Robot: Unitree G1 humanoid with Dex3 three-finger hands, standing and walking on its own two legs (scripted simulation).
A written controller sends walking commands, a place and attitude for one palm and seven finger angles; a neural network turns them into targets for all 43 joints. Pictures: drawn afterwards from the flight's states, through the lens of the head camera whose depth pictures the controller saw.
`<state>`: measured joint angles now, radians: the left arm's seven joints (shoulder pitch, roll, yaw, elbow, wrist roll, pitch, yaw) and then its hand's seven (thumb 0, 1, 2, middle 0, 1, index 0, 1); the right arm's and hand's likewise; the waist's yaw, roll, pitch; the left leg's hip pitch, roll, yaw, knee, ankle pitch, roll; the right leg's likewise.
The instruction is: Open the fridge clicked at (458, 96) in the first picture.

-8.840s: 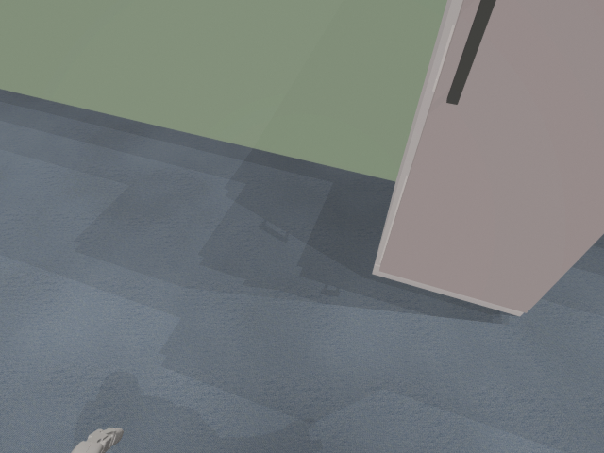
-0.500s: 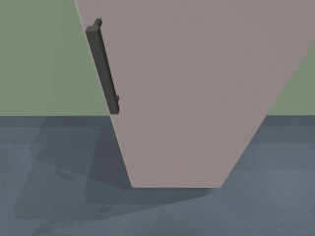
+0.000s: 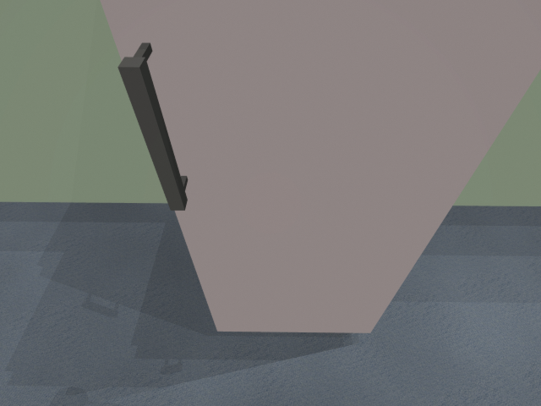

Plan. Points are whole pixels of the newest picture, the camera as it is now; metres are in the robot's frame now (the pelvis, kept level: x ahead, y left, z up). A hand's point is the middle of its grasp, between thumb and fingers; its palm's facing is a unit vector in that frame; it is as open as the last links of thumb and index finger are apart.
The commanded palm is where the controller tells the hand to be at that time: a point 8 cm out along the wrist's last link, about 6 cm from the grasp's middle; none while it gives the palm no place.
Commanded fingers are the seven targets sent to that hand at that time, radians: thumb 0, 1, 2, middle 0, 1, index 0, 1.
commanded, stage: come to a stop and stand still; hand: left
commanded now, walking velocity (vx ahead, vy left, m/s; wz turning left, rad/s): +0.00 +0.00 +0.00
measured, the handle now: (164, 137) +0.43 +0.18 +0.19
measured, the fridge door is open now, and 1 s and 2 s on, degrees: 0 0 0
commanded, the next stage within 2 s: look again from close up in 0.34 s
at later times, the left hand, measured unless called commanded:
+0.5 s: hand out of the picture +0.01 +0.16 -0.17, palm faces +0.03 -0.98 -0.21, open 7.3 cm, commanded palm none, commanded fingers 0.00 0.90 0.90 -0.20 -0.30 -0.20 -0.30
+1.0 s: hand out of the picture +0.00 +0.15 -0.17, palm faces +0.04 -0.98 -0.20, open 7.4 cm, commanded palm none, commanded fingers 0.00 0.90 0.90 -0.20 -0.30 -0.20 -0.30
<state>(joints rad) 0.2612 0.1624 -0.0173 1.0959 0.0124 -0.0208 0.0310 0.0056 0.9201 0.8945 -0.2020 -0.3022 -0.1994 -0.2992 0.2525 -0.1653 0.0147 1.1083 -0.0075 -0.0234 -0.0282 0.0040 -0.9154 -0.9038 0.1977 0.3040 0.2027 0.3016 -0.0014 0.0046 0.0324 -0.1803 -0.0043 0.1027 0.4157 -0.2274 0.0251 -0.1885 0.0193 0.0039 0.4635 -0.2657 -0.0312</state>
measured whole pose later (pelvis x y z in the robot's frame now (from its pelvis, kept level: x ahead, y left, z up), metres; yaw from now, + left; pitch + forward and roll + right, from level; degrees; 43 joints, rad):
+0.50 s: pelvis +0.01 -0.02 +0.00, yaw +1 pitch -1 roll +1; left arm 0.27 0.16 -0.01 1.10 0.01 -0.02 0.03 0.00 0.91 0.89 -0.20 -0.30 -0.20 -0.30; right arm 0.26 -0.16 0.02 1.13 -0.01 -0.02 -0.03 0.00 -0.91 -0.90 0.20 0.30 0.20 0.30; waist 0.00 0.00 0.04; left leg -0.15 0.01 0.08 0.40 -0.22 0.00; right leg -0.15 0.04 -0.01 0.44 -0.26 -0.05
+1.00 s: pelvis +0.00 -0.02 +0.00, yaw +1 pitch -1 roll +1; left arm 0.28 0.15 -0.01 1.11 0.01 -0.03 0.03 0.00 0.91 0.89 -0.20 -0.30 -0.20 -0.30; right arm 0.27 -0.15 0.02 1.14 -0.01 -0.02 -0.03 0.00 -0.91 -0.90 0.20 0.30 0.20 0.30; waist 0.00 0.00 0.04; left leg -0.15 0.02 0.07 0.39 -0.21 -0.01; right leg -0.15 0.05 -0.02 0.42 -0.25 -0.07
